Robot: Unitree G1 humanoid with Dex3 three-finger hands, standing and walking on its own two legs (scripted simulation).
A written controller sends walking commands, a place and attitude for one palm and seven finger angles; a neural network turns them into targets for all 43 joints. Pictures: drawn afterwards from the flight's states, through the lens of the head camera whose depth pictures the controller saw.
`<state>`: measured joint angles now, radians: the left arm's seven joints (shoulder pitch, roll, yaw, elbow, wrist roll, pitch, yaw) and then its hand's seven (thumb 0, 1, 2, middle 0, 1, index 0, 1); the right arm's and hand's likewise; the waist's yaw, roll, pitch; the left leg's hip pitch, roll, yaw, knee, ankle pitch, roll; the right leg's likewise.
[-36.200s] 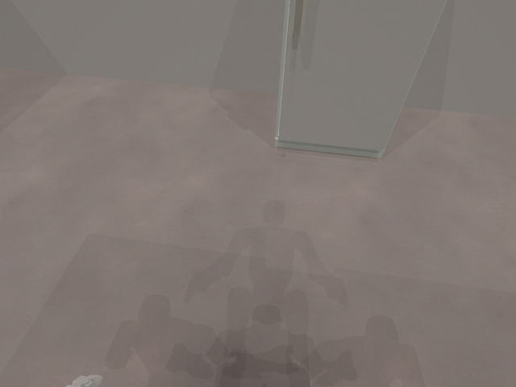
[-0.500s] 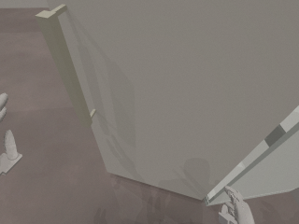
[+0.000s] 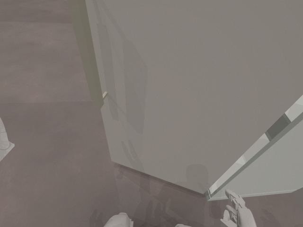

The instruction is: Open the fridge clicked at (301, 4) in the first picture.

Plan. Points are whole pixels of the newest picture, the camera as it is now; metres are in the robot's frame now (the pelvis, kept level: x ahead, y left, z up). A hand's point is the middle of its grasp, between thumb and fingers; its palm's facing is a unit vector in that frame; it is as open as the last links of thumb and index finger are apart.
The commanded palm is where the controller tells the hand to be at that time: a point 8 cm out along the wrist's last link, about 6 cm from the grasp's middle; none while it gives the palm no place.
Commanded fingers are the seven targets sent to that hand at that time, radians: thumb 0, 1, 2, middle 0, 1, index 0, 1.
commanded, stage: step back with the hand held close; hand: left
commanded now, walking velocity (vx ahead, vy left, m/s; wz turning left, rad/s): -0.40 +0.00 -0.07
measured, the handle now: (94, 57) +0.53 +0.22 +0.15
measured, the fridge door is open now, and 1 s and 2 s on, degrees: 65 65 65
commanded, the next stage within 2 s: stop stepping back and stand still in 0.44 s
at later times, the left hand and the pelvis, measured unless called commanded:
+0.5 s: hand out of the picture +0.15 +0.26 +0.20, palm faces +0.37 -0.82 -0.43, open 7.4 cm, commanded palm +0.09 +0.30 +0.20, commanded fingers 0.00 0.90 0.90 -0.20 -0.30 -0.20 -0.30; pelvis -0.07 +0.01 +0.01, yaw -4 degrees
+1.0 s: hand out of the picture +0.08 +0.29 +0.18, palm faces +0.40 -0.82 -0.40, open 7.4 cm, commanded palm +0.03 +0.32 +0.20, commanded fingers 0.00 0.90 0.90 -0.20 -0.30 -0.20 -0.30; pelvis -0.13 +0.03 +0.02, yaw -4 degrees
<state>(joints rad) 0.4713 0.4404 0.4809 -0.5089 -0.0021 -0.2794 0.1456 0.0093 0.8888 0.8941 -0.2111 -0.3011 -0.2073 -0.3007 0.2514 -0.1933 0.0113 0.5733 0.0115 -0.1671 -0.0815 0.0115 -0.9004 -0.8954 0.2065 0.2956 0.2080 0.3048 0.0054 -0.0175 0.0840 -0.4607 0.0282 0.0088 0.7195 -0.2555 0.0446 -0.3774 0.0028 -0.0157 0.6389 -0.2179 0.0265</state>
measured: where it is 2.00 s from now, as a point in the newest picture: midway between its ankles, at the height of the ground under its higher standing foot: outside the picture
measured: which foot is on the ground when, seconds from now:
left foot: down 0.00-0.50, up 0.52-0.64, down 0.66-1.00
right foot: down 0.00-0.20, up 0.22-0.44, down 0.46-1.00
